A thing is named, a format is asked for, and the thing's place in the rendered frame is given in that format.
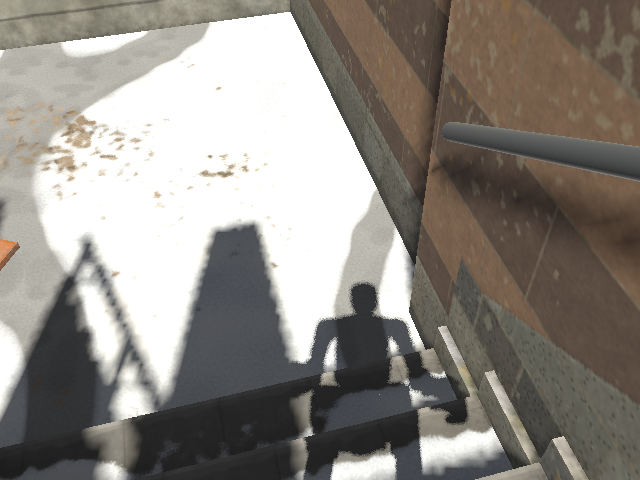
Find stairs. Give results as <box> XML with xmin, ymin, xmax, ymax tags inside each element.
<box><xmin>0</xmin><ymin>348</ymin><xmax>548</xmax><ymax>480</ymax></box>

